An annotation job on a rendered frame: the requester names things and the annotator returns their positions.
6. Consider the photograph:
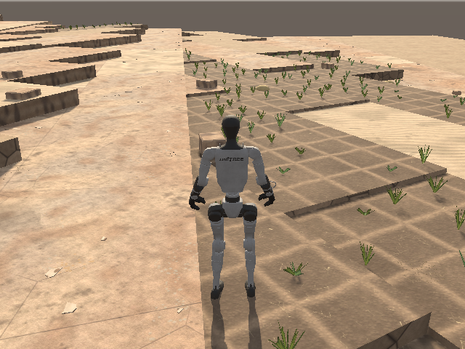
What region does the robot right hand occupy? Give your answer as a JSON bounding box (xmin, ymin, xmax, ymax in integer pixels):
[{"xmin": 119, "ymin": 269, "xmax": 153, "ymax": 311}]
[{"xmin": 258, "ymin": 193, "xmax": 275, "ymax": 206}]

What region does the left robot shin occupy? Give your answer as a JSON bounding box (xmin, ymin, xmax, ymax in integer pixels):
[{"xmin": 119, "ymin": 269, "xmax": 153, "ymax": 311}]
[{"xmin": 211, "ymin": 239, "xmax": 224, "ymax": 289}]

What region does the left robot upper arm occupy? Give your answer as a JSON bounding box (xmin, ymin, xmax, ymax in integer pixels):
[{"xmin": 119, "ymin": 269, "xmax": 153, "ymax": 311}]
[{"xmin": 197, "ymin": 147, "xmax": 217, "ymax": 187}]

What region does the right robot upper arm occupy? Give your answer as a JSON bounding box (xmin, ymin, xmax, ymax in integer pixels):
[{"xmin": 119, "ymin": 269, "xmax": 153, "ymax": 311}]
[{"xmin": 246, "ymin": 146, "xmax": 267, "ymax": 185}]

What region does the humanoid robot torso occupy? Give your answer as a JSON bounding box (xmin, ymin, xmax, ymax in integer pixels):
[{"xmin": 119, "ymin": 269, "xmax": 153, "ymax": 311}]
[{"xmin": 215, "ymin": 144, "xmax": 248, "ymax": 218}]

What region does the right robot forearm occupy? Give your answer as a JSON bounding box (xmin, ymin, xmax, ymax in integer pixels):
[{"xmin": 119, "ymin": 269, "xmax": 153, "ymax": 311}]
[{"xmin": 260, "ymin": 174, "xmax": 273, "ymax": 196}]

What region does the robot left hand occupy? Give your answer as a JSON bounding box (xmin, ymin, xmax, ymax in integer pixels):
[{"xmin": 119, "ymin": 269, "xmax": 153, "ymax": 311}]
[{"xmin": 189, "ymin": 196, "xmax": 206, "ymax": 210}]

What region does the left robot forearm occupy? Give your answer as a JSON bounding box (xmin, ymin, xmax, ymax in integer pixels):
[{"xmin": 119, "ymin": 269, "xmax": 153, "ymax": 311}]
[{"xmin": 190, "ymin": 175, "xmax": 204, "ymax": 200}]

